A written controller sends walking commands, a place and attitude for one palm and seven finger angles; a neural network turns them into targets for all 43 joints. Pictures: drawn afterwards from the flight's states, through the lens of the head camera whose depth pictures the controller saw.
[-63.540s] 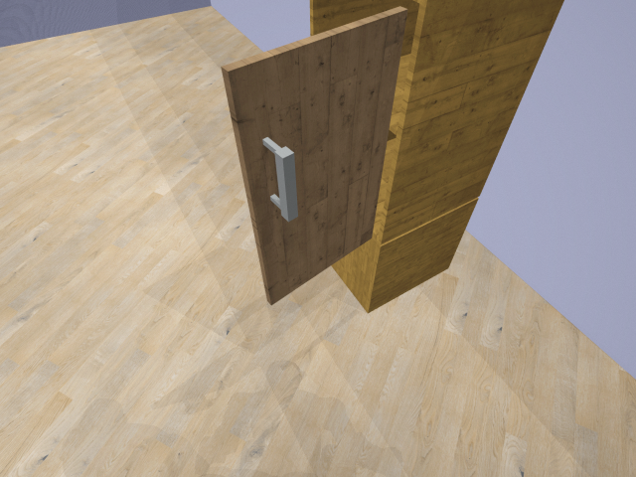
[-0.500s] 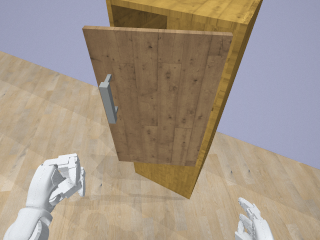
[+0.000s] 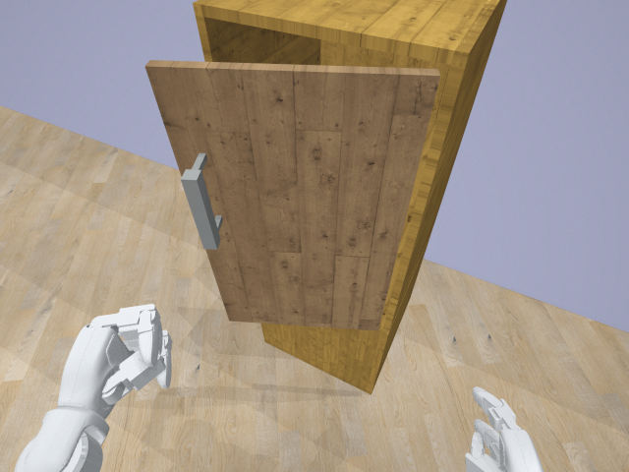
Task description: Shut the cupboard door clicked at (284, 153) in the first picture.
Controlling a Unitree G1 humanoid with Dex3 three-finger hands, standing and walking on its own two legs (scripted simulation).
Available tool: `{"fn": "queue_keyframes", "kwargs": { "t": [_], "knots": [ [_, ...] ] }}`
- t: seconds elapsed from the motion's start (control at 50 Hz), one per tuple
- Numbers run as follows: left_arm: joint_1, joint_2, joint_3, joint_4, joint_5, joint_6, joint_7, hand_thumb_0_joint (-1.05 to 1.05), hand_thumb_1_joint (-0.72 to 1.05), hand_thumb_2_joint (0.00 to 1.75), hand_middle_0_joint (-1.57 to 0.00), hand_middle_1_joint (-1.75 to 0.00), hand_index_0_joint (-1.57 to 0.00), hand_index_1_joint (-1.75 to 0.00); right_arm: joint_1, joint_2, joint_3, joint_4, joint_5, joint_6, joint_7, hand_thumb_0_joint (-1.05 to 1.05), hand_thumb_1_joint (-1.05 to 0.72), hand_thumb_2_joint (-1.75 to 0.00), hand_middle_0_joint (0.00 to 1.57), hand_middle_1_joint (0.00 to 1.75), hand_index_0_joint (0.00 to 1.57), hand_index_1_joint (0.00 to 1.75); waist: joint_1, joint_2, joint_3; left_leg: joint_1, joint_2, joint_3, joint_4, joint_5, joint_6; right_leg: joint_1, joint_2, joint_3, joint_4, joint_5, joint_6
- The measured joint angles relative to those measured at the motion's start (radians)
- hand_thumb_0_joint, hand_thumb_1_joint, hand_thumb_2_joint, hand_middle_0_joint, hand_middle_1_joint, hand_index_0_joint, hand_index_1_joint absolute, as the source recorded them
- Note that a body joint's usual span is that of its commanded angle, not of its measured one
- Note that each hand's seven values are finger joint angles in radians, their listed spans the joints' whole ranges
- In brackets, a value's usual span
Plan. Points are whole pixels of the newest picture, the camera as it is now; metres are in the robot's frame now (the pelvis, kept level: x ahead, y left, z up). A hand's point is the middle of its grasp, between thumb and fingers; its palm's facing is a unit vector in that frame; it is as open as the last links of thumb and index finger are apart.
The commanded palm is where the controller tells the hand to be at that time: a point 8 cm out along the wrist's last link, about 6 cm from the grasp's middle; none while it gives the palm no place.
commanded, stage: bring the fist close to the handle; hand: left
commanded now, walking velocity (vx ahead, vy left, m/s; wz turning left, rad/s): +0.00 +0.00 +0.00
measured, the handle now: (206, 202) +0.47 +0.19 +0.09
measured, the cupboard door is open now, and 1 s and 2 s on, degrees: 23 23 17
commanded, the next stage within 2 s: push the door shut along its arc in 1.42 s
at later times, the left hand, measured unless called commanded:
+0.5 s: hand (193, 301) +0.29 +0.17 +0.09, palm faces -0.04 -1.00 -0.03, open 3.1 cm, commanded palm +0.28 +0.22 +0.09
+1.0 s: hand (223, 255) +0.37 +0.14 +0.09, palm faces -0.03 -1.00 -0.03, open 3.1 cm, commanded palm +0.35 +0.20 +0.09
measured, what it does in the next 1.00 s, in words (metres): stands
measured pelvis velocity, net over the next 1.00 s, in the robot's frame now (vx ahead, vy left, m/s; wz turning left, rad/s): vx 0.00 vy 0.00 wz -0.03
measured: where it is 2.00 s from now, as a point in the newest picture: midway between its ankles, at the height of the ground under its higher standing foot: outside the picture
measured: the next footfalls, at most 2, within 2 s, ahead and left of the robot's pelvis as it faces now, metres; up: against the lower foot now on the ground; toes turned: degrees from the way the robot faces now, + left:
none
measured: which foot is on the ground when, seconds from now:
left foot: down 0.00-1.00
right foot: down 0.00-1.00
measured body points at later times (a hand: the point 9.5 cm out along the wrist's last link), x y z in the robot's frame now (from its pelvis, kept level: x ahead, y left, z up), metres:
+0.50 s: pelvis +0.00 +0.00 +0.00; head +0.02 -0.01 +0.45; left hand +0.29 +0.22 +0.10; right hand +0.16 -0.24 -0.08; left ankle +0.02 +0.10 -0.70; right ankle -0.03 -0.10 -0.70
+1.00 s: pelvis +0.00 +0.00 +0.01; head +0.03 -0.01 +0.46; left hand +0.36 +0.20 +0.10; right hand +0.13 -0.25 -0.10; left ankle +0.02 +0.10 -0.70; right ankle -0.03 -0.10 -0.70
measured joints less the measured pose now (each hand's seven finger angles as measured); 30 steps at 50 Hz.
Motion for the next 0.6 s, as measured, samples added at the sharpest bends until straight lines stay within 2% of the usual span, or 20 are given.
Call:
{"fn": "queue_keyframes", "kwargs": {
  "t": [0.1, 0.22, 0.38, 0.6],
  "knots": [
    [-0.012, 0.0, -0.002, 0.004, 0.001, -0.003, 0.006, 0.01, 0.9, 0.9, -1.3, -1.5, -1.3, -1.5, -0.001, 0.001, 0.001, 0.0, 0.0, -0.001, -0.002, 0.02, -0.9, -0.9, 0.2, 0.3, 0.2, 0.3, 0.0, 0.004, 0.001, 0.001, -0.001, -0.002, -0.001, -0.001, -0.001, 0.001, -0.001, -0.002, 0.0, -0.002, -0.001],
    [-0.093, -0.01, -0.019, 0.052, 0.015, 0.004, 0.017, 0.01, 0.9, 0.9, -1.3, -1.5, -1.3, -1.5, -0.007, 0.0, 0.002, 0.016, 0.0, 0.002, -0.003, 0.01, -0.9, -0.9, 0.2, 0.3, 0.2, 0.3, 0.0, 0.006, 0.002, -0.004, -0.004, -0.002, -0.002, 0.001, 0.0, -0.005, -0.004, -0.002, 0.003, -0.003, -0.001],
    [-0.22, -0.008, -0.018, 0.153, 0.034, 0.027, 0.039, 0.01, 0.9, 0.9, -1.3, -1.5, -1.3, -1.5, -0.01, 0.003, 0.002, 0.029, 0.0, 0.019, -0.001, 0.01, -0.9, -0.9, 0.2, 0.3, 0.2, 0.3, -0.012, -0.002, 0.007, 0.004, -0.002, 0.009, -0.02, 0.007, -0.001, -0.004, -0.003, 0.009, -0.007, 0.003, -0.001],
    [-0.333, -0.026, -0.031, 0.255, 0.061, 0.029, 0.079, 0.01, 0.9, 0.9, -1.3, -1.5, -1.3, -1.5, -0.004, -0.001, -0.008, 0.04, -0.001, 0.049, 0.01, 0.01, -0.9, -0.9, 0.2, 0.3, 0.2, 0.3, -0.021, -0.005, 0.009, 0.017, -0.003, 0.024, -0.043, 0.013, 0.002, 0.0, -0.005, 0.024, -0.021, 0.01, 0.002]
  ]
}}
